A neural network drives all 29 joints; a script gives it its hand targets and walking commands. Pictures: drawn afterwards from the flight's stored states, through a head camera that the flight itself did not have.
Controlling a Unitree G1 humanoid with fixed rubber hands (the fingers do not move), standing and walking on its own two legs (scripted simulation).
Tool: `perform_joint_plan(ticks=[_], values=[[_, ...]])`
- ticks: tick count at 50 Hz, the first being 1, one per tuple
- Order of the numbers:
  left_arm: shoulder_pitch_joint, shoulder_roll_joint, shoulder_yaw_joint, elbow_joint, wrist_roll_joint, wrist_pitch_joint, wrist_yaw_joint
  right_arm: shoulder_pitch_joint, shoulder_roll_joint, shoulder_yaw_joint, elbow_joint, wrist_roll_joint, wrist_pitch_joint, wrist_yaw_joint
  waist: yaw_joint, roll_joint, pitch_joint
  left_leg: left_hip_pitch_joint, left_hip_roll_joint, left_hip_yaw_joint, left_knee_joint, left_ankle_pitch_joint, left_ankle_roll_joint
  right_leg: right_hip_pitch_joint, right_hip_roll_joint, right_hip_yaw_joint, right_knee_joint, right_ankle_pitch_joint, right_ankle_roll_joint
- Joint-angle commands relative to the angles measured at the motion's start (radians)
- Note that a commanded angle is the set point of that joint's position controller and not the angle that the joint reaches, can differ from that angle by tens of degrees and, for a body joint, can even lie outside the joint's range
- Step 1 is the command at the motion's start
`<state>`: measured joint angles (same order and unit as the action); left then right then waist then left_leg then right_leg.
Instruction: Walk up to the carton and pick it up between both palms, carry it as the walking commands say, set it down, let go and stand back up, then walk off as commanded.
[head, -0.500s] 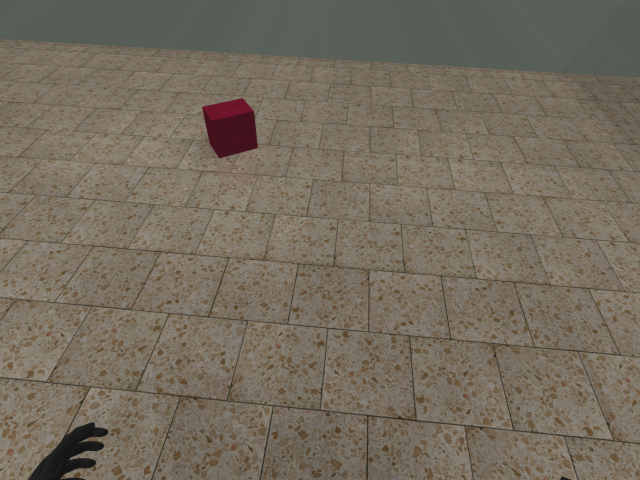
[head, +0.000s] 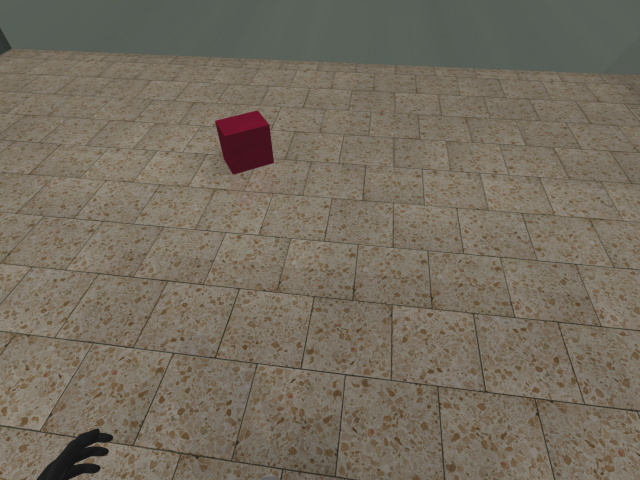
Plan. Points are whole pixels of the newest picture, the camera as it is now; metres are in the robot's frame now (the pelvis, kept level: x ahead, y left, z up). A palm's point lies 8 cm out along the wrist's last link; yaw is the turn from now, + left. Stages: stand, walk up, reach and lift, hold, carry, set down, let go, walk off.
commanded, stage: walk up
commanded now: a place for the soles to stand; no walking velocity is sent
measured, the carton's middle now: (245, 142) +1.86 +0.40 -0.63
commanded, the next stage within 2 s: none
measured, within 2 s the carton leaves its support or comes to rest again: neither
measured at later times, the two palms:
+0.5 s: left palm (91, 378) +0.28 +0.33 -0.03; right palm (549, 401) +0.26 -0.32 -0.09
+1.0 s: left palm (116, 273) +0.48 +0.37 -0.04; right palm (480, 277) +0.49 -0.28 -0.08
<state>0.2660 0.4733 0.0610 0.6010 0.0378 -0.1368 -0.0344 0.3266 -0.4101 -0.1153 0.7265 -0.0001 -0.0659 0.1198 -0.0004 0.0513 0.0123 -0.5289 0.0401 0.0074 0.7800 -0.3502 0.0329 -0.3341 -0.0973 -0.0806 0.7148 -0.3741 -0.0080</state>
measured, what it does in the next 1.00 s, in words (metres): walks ahead: left foot, then right foot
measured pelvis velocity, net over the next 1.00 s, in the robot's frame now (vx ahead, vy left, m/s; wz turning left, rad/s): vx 0.38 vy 0.03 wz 0.09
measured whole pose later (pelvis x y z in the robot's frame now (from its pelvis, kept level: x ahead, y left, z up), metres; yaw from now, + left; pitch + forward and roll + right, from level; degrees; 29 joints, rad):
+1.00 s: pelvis +0.38 +0.03 +0.00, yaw +5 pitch -2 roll +1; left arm 0.27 0.48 0.06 0.63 0.03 -0.11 -0.03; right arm 0.32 -0.42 -0.11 0.76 0.00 -0.08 0.09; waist 0.00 0.00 0.02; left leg -0.31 -0.02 0.01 0.74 -0.40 0.04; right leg -0.50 -0.12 -0.10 0.81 -0.38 -0.01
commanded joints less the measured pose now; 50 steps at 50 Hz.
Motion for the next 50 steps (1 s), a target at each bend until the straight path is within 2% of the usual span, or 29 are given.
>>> perform_joint_plan(ticks=[1, 2, 3, 6, 11, 13, 14, 15, 16, 17, 18, 19, 20, 23, 25, 29, 30, 31, 32, 33, 34, 35, 36, 38, 40, 41, 45, 48, 50], values=[[-0.198, 0.112, 0.037, -0.058, -0.008, 0.013, 0.008, 0.231, -0.426, -0.103, 0.014, -0.037, -0.034, -0.047, -0.158, 0.316, 0.027, 0.344, 0.246, -0.828, -0.617, -0.745, 0.128, -0.643, 0.083, 0.019, 0.622, -0.189, -0.027], [-0.179, 0.203, 0.061, -0.037, -0.014, 0.018, 0.012, 0.074, -0.431, -0.097, -0.048, -0.017, -0.036, -0.050, -0.099, 0.107, 0.079, 0.255, 0.309, -0.941, -0.704, -0.832, 0.178, -0.602, 0.043, 0.108, 0.588, -0.094, -0.012], [-0.120, 0.251, 0.078, 0.009, -0.027, 0.024, 0.008, 0.019, -0.428, -0.093, -0.050, -0.008, -0.037, -0.051, -0.066, 0.033, 0.077, 0.235, 0.274, -0.855, -0.662, -0.747, 0.166, -0.524, 0.009, 0.124, 0.555, -0.047, -0.004], [-0.037, 0.235, 0.086, 0.053, -0.022, 0.019, 0.002, 0.014, -0.339, -0.056, -0.031, -0.010, -0.032, -0.048, -0.048, 0.081, 0.035, 0.216, 0.175, -0.615, -0.548, -0.496, 0.165, -0.386, -0.001, 0.083, 0.365, -0.027, 0.011], [-0.098, 0.210, 0.071, 0.047, -0.017, 0.001, -0.001, 0.093, -0.342, -0.063, -0.031, -0.018, -0.022, -0.036, -0.093, 0.099, 0.018, 0.301, 0.197, -0.553, -0.481, -0.330, 0.249, -0.334, 0.021, 0.052, 0.096, -0.099, 0.004], [-0.062, 0.194, 0.071, 0.052, -0.017, -0.012, 0.000, 0.064, -0.337, -0.060, -0.032, -0.019, -0.016, -0.033, -0.070, 0.107, -0.006, 0.263, 0.190, -0.495, -0.422, -0.204, 0.247, -0.221, 0.051, 0.017, -0.022, -0.050, 0.001], [-0.026, 0.186, 0.073, 0.064, -0.015, -0.024, 0.003, 0.023, -0.322, -0.054, -0.043, -0.017, -0.014, -0.032, -0.032, 0.079, -0.025, 0.159, 0.160, -0.426, -0.354, -0.135, 0.223, -0.069, 0.071, -0.006, -0.143, 0.041, -0.006], [0.082, 0.209, 0.088, 0.092, -0.006, -0.034, 0.013, -0.019, -0.270, -0.034, -0.063, -0.012, -0.015, -0.028, 0.037, 0.007, -0.099, -0.006, 0.103, -0.327, -0.203, -0.090, 0.167, 0.202, 0.066, 0.050, -0.204, 0.076, -0.041], [0.236, 0.279, 0.115, 0.122, 0.000, -0.041, 0.024, -0.049, -0.180, -0.006, -0.092, -0.005, -0.023, -0.028, 0.123, -0.141, -0.195, -0.229, -0.028, -0.154, 0.053, -0.092, 0.073, 0.486, -0.090, 0.250, -0.309, -0.051, -0.090], [0.258, 0.378, 0.146, 0.119, 0.001, -0.044, 0.038, -0.071, -0.154, 0.013, -0.103, -0.005, -0.025, -0.034, 0.152, -0.330, -0.176, -0.478, -0.121, -0.043, 0.309, -0.123, 0.009, 0.622, -0.378, 0.637, -0.454, -0.390, -0.170], [0.197, 0.379, 0.137, 0.090, -0.016, -0.041, 0.046, -0.104, -0.247, -0.001, -0.096, -0.017, -0.026, -0.044, 0.125, -0.198, -0.161, -0.529, -0.035, -0.117, 0.416, -0.093, 0.007, 0.607, -0.429, 0.702, -0.463, -0.486, -0.236], [0.153, 0.333, 0.128, 0.074, -0.025, -0.042, 0.047, -0.068, -0.266, -0.008, -0.067, -0.011, -0.031, -0.044, 0.092, -0.117, -0.125, -0.512, -0.003, -0.128, 0.454, -0.034, -0.002, 0.549, -0.401, 0.588, -0.424, -0.373, -0.230], [0.117, 0.296, 0.120, 0.061, -0.024, -0.037, 0.046, -0.043, -0.259, -0.006, -0.055, -0.008, -0.034, -0.038, 0.074, -0.107, -0.101, -0.468, 0.029, -0.118, 0.414, 0.008, -0.004, 0.475, -0.367, 0.467, -0.403, -0.291, -0.227], [0.104, 0.262, 0.100, 0.055, -0.020, -0.025, 0.039, -0.050, -0.241, -0.012, -0.043, -0.003, -0.029, -0.019, 0.072, -0.179, -0.072, -0.365, 0.050, -0.074, 0.241, 0.021, -0.032, 0.395, -0.276, 0.226, -0.379, 0.005, -0.217], [0.129, 0.293, 0.106, 0.049, -0.025, -0.022, 0.034, -0.108, -0.228, -0.007, -0.068, -0.011, -0.024, -0.011, 0.085, -0.191, -0.044, -0.346, 0.057, -0.044, 0.160, 0.016, -0.033, 0.365, -0.319, 0.212, -0.372, 0.087, -0.245], [0.015, 0.305, 0.098, 0.024, -0.031, -0.014, 0.026, -0.091, -0.217, -0.017, -0.054, -0.013, -0.032, 0.004, 0.037, -0.241, -0.072, -0.077, 0.064, 0.038, -0.075, 0.106, -0.011, 0.245, -0.278, 0.061, -0.348, 0.088, -0.202], [-0.038, 0.317, 0.102, 0.015, -0.033, -0.008, 0.023, -0.022, -0.233, -0.026, -0.026, -0.012, -0.030, 0.003, -0.011, -0.247, -0.106, 0.042, 0.049, 0.082, -0.100, 0.128, -0.001, 0.206, -0.280, 0.029, -0.306, 0.094, -0.181], [-0.065, 0.295, 0.091, 0.009, -0.032, -0.003, 0.025, 0.055, -0.230, -0.037, 0.003, -0.018, -0.033, -0.006, -0.058, -0.189, -0.133, 0.185, 0.010, 0.127, -0.148, 0.156, 0.010, 0.128, -0.253, -0.026, -0.179, 0.105, -0.159], [-0.062, 0.235, 0.075, 0.001, -0.027, 0.000, 0.025, 0.172, -0.266, -0.058, 0.045, -0.029, -0.041, -0.021, -0.113, -0.016, -0.176, 0.353, -0.039, 0.093, -0.203, 0.100, 0.022, 0.043, -0.198, -0.092, 0.084, 0.199, -0.133], [-0.032, 0.151, 0.048, -0.010, -0.031, -0.001, 0.019, 0.278, -0.341, -0.086, 0.061, -0.033, -0.049, -0.047, -0.168, 0.177, -0.207, 0.526, 0.008, -0.193, -0.273, -0.105, 0.063, -0.171, -0.085, -0.080, 0.414, 0.226, -0.080], [-0.052, 0.113, 0.039, -0.032, -0.041, -0.004, 0.010, 0.243, -0.410, -0.091, 0.025, -0.023, -0.048, -0.064, -0.135, 0.325, -0.120, 0.554, 0.171, -0.650, -0.469, -0.259, 0.121, -0.462, 0.058, -0.013, 0.550, -0.079, -0.023], [-0.067, 0.185, 0.052, -0.011, -0.050, 0.002, 0.018, 0.182, -0.432, -0.088, 0.001, -0.002, -0.047, -0.065, -0.121, 0.172, -0.100, 0.535, 0.262, -0.837, -0.558, -0.291, 0.195, -0.504, 0.079, 0.079, 0.548, -0.079, -0.018], [-0.064, 0.237, 0.060, 0.018, -0.043, 0.010, 0.019, 0.126, -0.409, -0.083, -0.008, 0.010, -0.043, -0.064, -0.107, 0.062, -0.077, 0.484, 0.252, -0.786, -0.517, -0.295, 0.204, -0.487, 0.026, 0.114, 0.553, -0.045, -0.020], [-0.044, 0.224, 0.062, 0.038, -0.031, 0.015, 0.018, 0.069, -0.362, -0.061, -0.010, 0.011, -0.038, -0.063, -0.069, 0.040, -0.018, 0.361, 0.221, -0.669, -0.498, -0.279, 0.206, -0.444, -0.002, 0.099, 0.463, -0.039, -0.021], [-0.039, 0.215, 0.064, 0.055, -0.031, 0.018, 0.011, 0.063, -0.321, -0.038, 0.004, 0.005, -0.034, -0.061, -0.063, 0.037, 0.055, 0.238, 0.174, -0.566, -0.518, -0.293, 0.181, -0.368, -0.025, 0.095, 0.356, -0.016, -0.017], [-0.033, 0.199, 0.064, 0.051, -0.027, 0.017, 0.008, 0.069, -0.323, -0.038, -0.004, -0.001, -0.035, -0.060, -0.065, 0.080, 0.069, 0.218, 0.174, -0.543, -0.520, -0.314, 0.201, -0.358, -0.028, 0.080, 0.307, -0.022, -0.014], [-0.048, 0.208, 0.066, 0.058, -0.020, 0.011, -0.003, 0.053, -0.336, -0.048, -0.024, -0.012, -0.036, -0.049, -0.077, 0.088, 0.051, 0.234, 0.190, -0.522, -0.506, -0.319, 0.234, -0.334, -0.016, 0.058, 0.147, -0.005, -0.005], [-0.024, 0.196, 0.075, 0.068, -0.019, -0.008, -0.006, -0.014, -0.323, -0.046, -0.035, -0.013, -0.030, -0.041, -0.052, 0.105, 0.034, 0.141, 0.170, -0.434, -0.460, -0.262, 0.228, -0.185, 0.012, 0.015, 0.039, 0.075, -0.008], [0.069, 0.213, 0.090, 0.092, -0.017, -0.020, -0.001, -0.077, -0.301, -0.036, -0.056, -0.012, -0.024, -0.038, 0.009, 0.072, -0.007, -0.016, 0.127, -0.340, -0.330, -0.257, 0.191, 0.069, 0.045, -0.003, -0.057, 0.149, -0.022]])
